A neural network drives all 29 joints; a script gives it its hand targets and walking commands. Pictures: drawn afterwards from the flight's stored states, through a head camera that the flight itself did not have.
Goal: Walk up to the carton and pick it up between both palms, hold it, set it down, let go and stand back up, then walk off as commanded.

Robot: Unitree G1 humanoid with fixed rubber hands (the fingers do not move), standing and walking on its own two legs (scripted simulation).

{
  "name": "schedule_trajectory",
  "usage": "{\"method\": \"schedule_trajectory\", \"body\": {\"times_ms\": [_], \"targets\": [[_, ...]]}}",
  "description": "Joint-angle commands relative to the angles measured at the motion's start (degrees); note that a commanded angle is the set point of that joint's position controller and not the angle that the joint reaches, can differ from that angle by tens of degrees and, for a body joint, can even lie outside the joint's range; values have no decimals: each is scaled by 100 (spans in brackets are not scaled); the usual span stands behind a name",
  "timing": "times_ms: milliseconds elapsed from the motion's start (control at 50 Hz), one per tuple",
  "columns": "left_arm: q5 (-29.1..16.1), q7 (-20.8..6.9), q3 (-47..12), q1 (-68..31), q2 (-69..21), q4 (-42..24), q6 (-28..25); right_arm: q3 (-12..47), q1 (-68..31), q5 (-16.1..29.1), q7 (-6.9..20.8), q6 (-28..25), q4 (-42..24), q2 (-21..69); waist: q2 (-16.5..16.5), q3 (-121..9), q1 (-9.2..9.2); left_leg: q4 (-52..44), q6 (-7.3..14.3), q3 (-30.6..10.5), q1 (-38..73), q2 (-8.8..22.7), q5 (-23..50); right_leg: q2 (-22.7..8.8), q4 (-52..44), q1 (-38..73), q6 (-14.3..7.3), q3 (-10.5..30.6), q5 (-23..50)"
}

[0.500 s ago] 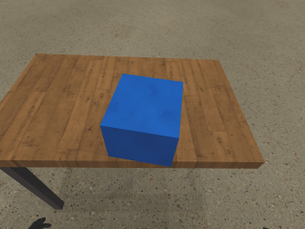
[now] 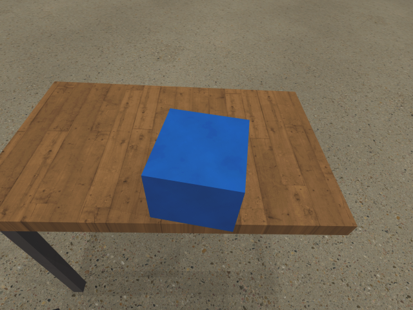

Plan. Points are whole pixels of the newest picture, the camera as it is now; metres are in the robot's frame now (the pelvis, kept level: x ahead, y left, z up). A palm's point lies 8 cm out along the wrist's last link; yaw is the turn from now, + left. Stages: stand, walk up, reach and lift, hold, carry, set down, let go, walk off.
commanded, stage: walk up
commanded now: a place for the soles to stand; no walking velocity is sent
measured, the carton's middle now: (200, 167) +0.42 +0.02 +0.02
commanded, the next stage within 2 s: reach and lift in 1.66 s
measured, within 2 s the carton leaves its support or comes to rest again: neither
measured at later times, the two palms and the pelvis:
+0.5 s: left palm out of the picture +0.11 +0.29 -0.11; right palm out of the picture +0.11 -0.35 -0.09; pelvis +0.03 -0.03 +0.00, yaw +0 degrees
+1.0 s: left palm out of the picture +0.12 +0.28 -0.11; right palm out of the picture +0.13 -0.36 -0.08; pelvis +0.05 -0.03 +0.00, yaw +0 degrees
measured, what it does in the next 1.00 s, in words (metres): shifts its weight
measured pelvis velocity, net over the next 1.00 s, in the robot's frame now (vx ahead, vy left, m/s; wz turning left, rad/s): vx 0.05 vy -0.03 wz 0.00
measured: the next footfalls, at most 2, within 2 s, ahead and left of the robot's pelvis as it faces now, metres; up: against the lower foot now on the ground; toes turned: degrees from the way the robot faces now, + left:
none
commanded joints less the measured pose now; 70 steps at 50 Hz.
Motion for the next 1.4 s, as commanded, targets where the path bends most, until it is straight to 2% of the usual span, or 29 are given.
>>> {"method": "schedule_trajectory", "body": {"times_ms": [0,60,140,200,260,320,360,400,420,440,460,480,520,560,600,640,660,680,700,760,800,820,840,860,900,940,980,1060,1380], "targets": [[165,-33,319,-322,1239,-491,-113,-582,-30,-152,-34,-154,178,-1405,421,256,-200,-1293,853,-1402,689,659,-1697,-175,-679,-663,-274,604,-1409],[162,6,326,57,1212,-463,-165,-563,-145,-142,-42,-150,130,-1368,452,7,-54,-983,929,-1283,799,833,-882,-169,-708,-307,-278,529,-814],[75,71,390,89,1500,-510,-233,-401,-313,-43,-49,-219,30,-864,-227,-167,-86,37,357,119,2,-130,891,-848,-1292,1008,-703,1377,1329],[12,135,365,188,1358,-526,-178,-458,-42,-42,-75,-238,51,-974,-194,-495,-103,-26,427,59,397,-5,1683,-612,-462,1277,-682,762,2827],[-5,154,296,-85,1095,-693,-115,-584,403,-53,-113,-254,174,-1288,521,-812,-295,-284,822,-867,1909,698,2710,-203,452,-118,-313,282,1902],[81,145,315,-288,1053,-672,-21,-736,349,-62,-148,-186,187,-1700,1111,180,-297,-1229,1687,-2324,1549,1833,1503,-56,1287,-1399,-115,-2,-1538],[78,78,349,-79,1098,-642,-36,-781,8,-85,-145,-145,84,-1801,1138,402,-131,-1249,1589,-2050,990,1787,1068,-237,892,-995,-189,176,-1264],[89,67,425,607,1147,-297,-106,-642,-502,-84,-97,-79,-28,-1389,798,-10,216,-459,959,-853,27,956,765,90,-625,833,-273,6,-243],[170,109,520,829,1447,-212,-176,-491,-540,-65,-83,-43,-113,-863,-481,175,355,967,533,-88,-688,226,621,-603,-1786,1151,-411,1426,-636],[110,128,608,661,1933,-295,-212,-418,-686,-16,-94,-17,-248,-635,-1380,460,282,1566,291,343,-1795,-487,-1150,-1494,-2449,1458,-911,2924,-566],[101,127,594,647,1913,-365,-218,-478,-761,-64,-128,-2,-225,-875,-726,571,318,1839,327,-237,-1730,-262,-1405,-1727,-2267,1381,-1284,2934,195],[73,153,526,515,1788,-415,-210,-483,-680,-36,-104,-44,-212,-844,-495,655,224,1916,317,-239,-1731,-204,-1302,-1639,-1958,1553,-1351,2541,1247],[71,179,464,402,1627,-455,-216,-503,-493,-46,-65,-110,-128,-807,-702,525,158,1440,333,-103,-1471,-80,-1135,-1281,-1543,1714,-1286,1730,2470],[109,182,439,325,1468,-591,-186,-485,-304,-10,-38,-124,-33,-714,-898,213,177,910,257,133,-886,-234,-866,-1078,-1249,1714,-1221,1301,3296],[53,171,405,176,1432,-628,-129,-490,-162,-15,-75,-144,75,-636,-673,163,21,-41,229,352,75,-394,-124,-893,-859,1131,-1091,858,3436],[-60,178,318,-69,1062,-705,-55,-578,297,-79,-134,-196,274,-773,-460,-153,-291,-1007,331,98,1670,-281,1216,-580,-106,117,-648,547,2284],[-95,164,230,-181,784,-767,-38,-679,409,-146,-166,-207,313,-1229,542,-349,-381,-1015,588,-1089,2372,597,1553,-200,438,-851,-283,325,1165],[-82,222,269,-66,863,-710,46,-727,357,-106,-160,-214,258,-1656,1208,-274,-301,-1740,1315,-2593,1587,1845,949,115,1026,-801,-50,202,-1321],[-46,236,352,-18,1172,-578,128,-718,135,-114,-155,-190,236,-1654,1036,12,-291,-1855,1671,-2759,1117,1975,170,14,1534,-576,-63,494,-1871],[-12,172,308,388,1057,-345,81,-634,-531,-124,-153,-79,123,-1409,931,258,-22,-1591,1301,-1786,840,1373,-88,-153,641,-348,-174,289,-1254],[62,158,369,629,1013,-142,12,-612,-648,-133,-103,1,116,-1349,839,190,117,-1096,982,-1127,50,1023,18,92,-613,811,-226,54,-265],[138,177,419,593,1162,-157,-33,-555,-635,-103,-77,41,87,-1099,338,314,125,-556,710,-715,-192,702,-118,-65,-1338,893,-315,534,-303],[169,213,435,421,1462,-162,-108,-458,-694,-71,-50,82,66,-764,-534,419,12,286,392,-231,-455,66,-577,-916,-2305,513,-452,2089,-1398],[100,210,452,-16,1725,-260,-156,-480,-899,-19,-64,129,64,-718,-806,877,-27,427,258,35,-686,-282,-747,-1283,-2603,344,-714,2511,-1567],[95,214,371,-172,1568,-334,-203,-469,-766,-74,-44,79,103,-708,-390,762,-102,157,286,-128,-359,-182,-683,-1186,-1930,666,-892,2040,709],[22,209,312,-200,1374,-325,-180,-464,-398,-32,-56,-49,269,-691,-367,178,-189,-683,349,83,508,-215,685,-763,-1127,963,-644,1069,2605],[-35,201,274,-103,1115,-381,-146,-532,-328,-63,-52,-112,323,-1009,-89,-295,-112,-536,417,-166,1241,225,1765,-467,-821,571,-340,723,1833],[5,216,271,-147,1204,-291,-66,-504,-541,-59,-61,-25,272,-957,89,-126,-99,-535,580,-381,830,380,1110,-360,-996,470,-319,662,654],[36,188,235,-516,1205,-244,-88,-433,-561,-94,-31,-16,275,-935,49,-40,-142,-564,486,-260,870,268,1368,-410,-1259,442,-322,736,767]]}}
